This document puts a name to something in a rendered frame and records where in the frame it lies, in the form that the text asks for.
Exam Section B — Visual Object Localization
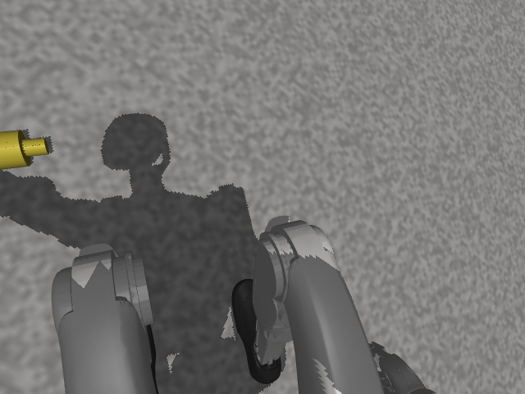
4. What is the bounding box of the bottle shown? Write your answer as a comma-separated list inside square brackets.
[0, 131, 49, 170]

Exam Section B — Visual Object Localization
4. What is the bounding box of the right robot hand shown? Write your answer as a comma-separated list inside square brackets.
[368, 341, 425, 394]

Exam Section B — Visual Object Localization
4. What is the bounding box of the right robot foot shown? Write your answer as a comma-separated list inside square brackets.
[231, 279, 281, 384]

